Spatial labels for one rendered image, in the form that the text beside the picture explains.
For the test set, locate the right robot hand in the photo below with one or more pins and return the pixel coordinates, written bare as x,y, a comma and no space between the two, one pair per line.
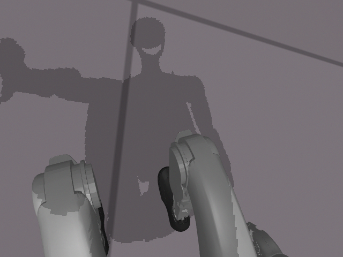
263,243

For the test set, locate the left robot foot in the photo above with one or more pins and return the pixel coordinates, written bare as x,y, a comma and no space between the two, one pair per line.
103,234

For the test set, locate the right robot foot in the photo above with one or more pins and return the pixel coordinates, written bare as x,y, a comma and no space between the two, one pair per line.
167,198

